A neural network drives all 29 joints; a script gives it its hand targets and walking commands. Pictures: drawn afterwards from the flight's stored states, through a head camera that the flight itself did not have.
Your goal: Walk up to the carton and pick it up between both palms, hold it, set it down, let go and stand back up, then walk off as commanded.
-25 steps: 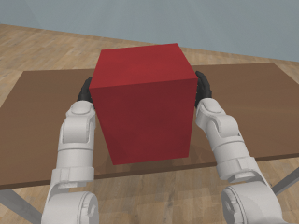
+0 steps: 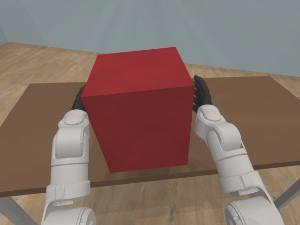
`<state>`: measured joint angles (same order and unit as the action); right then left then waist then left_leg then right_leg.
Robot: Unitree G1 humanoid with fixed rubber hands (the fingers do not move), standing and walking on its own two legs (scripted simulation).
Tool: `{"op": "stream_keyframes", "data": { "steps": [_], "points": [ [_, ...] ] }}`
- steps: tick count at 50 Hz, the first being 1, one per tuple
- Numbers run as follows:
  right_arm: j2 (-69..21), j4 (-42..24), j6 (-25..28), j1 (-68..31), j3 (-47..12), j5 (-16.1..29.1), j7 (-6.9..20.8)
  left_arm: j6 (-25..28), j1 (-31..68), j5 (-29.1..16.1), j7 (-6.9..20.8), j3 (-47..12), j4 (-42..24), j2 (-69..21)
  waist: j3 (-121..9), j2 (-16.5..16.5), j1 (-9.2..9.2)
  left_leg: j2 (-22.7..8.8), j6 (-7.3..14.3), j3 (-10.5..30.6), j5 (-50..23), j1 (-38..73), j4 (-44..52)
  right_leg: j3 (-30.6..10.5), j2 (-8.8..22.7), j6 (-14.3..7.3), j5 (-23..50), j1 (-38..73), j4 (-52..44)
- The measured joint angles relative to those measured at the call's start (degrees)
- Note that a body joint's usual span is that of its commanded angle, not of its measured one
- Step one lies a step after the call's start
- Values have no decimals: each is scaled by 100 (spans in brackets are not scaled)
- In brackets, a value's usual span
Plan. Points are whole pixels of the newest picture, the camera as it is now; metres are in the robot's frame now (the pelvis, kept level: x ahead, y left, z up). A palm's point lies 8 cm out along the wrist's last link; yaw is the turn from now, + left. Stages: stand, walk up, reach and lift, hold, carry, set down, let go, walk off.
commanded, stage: hold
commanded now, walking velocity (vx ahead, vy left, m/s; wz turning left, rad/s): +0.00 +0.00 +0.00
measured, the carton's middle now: (142, 110) +0.38 +0.01 +0.16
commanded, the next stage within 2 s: none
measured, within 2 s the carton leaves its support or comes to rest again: neither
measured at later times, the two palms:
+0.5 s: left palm (84, 108) +0.36 +0.16 +0.19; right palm (204, 105) +0.36 -0.14 +0.20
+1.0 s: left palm (78, 110) +0.34 +0.17 +0.20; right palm (205, 105) +0.34 -0.13 +0.21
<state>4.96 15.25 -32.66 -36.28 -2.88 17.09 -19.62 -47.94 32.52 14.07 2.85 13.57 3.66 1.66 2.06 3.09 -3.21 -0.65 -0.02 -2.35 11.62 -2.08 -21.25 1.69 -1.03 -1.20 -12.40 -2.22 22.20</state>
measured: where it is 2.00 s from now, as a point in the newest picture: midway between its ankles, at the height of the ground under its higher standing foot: outside the picture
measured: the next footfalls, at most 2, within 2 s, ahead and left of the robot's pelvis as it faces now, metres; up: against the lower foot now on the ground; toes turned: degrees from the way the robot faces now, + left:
none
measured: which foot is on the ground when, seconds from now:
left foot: down 0.00-1.00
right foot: down 0.00-1.00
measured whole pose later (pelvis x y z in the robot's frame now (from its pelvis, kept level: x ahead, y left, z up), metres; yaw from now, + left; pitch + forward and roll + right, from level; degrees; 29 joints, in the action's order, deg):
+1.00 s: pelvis -0.02 +0.00 +0.00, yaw +0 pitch -8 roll +0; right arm 3.6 22.4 -29.6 -39.3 0.4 15.3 -17.5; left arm -46.1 37.2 15.2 2.3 14.9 11.1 1.6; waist 0.2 3.6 -3.1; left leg -0.6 0.0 -2.3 10.5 -2.6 -21.4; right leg 1.7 -1.0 -1.3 -11.2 -2.7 22.2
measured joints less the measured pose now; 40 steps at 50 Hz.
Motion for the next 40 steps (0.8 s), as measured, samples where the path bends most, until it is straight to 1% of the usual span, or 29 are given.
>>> {"op": "stream_keyframes", "data": {
  "steps": [3, 5, 9, 12, 15, 19, 21, 23, 27, 29, 31, 34, 36, 37, 39, 40],
  "points": [
    [-4, 100, 199, 11, 1, 0, 54, 69, 12, 1, -57, -19, -1, 0, 163, 32, 23, 0, 0, -1, -45, -54, -59, 0, 2, -1, 70, -26, 0],
    [-2, 147, 377, 63, 49, 0, 124, 115, 41, -9, -168, -99, -2, -1, 90, 20, 23, -2, 0, -1, -56, -174, -114, 1, 2, -1, 110, -119, -1],
    [-2, 162, 730, 143, 346, 0, 371, 181, 271, -73, -467, -349, 11, 0, -263, -33, 22, -4, 0, 0, -58, -415, -202, 1, 2, -1, 161, -320, -1],
    [-2, 264, 886, 48, 557, -16, 460, 223, 644, -75, -521, -376, 251, 1, -484, -34, 19, -3, 0, 0, -58, -423, -201, 1, 3, -1, 163, -329, 0],
    [-3, 675, 881, -252, 692, -101, 506, 269, 1068, -51, -506, -201, 802, 2, -633, -25, 0, 1, 0, 0, -75, -403, -157, 1, 6, -1, 163, -331, -1],
    [-13, 1421, 699, -740, 697, -186, 521, 277, 1382, 227, -266, 203, 1517, 1, -564, 27, -2, 28, 0, 1, -208, -314, 34, 1, 28, -1, 181, -328, 0],
    [-28, 1691, 602, -915, 697, -186, 517, 310, 1382, 284, -199, 350, 1744, 0, -432, 31, 17, 28, 0, 0, -257, -288, 90, 2, 28, -1, 196, -328, 0],
    [-51, 1833, 562, -988, 697, -187, 507, 356, 1311, 288, -173, 410, 1834, -1, -260, 31, 38, 28, 0, 0, -293, -278, 127, 2, 27, -2, 210, -335, 0],
    [-99, 1864, 700, -909, 698, -189, 500, 517, 1138, 273, -184, 353, 1811, -7, 23, 31, 59, 25, 0, 0, -311, -308, 145, 2, 23, -22, 221, -374, -1],
    [-99, 1862, 878, -801, 696, -188, 551, 546, 1032, 164, -311, 217, 1676, -8, 9, 28, 57, 24, 0, 0, -298, -379, 134, 2, 22, -29, 212, -439, -1],
    [-100, 1710, 1080, -612, 668, -188, 628, 523, 849, -15, -516, 13, 1322, -8, -103, 1, 42, 15, 0, 0, -254, -475, 86, 2, 13, -30, 191, -513, -1],
    [-100, 1065, 1283, -188, 587, -185, 655, 516, 537, -247, -755, -273, 599, -7, -350, -75, 17, -4, 0, 1, -151, -597, -74, 0, -4, -31, 139, -558, 0],
    [-100, 709, 1313, 16, 573, -183, 637, 503, 424, -282, -789, -396, 296, -6, -547, -123, 5, -7, 0, 1, -93, -615, -159, -4, -6, -31, 97, -536, 0],
    [-100, 647, 1288, 45, 573, -183, 630, 472, 412, -282, -789, -412, 243, -5, -658, -150, -13, -11, 0, 2, -60, -614, -182, -4, -10, -31, 77, -525, 0],
    [-100, 648, 1147, -8, 572, -182, 601, 370, 462, -274, -748, -350, 272, -5, -765, -206, -57, -26, 0, 4, 29, -478, -118, -4, -28, -28, 40, -430, 0],
    [-100, 650, 1041, -44, 572, -182, 567, 325, 507, -228, -678, -303, 334, -4, -764, -201, -71, -20, 0, 3, 42, -402, -94, -5, -21, -23, 28, -364, 0]
  ]
}}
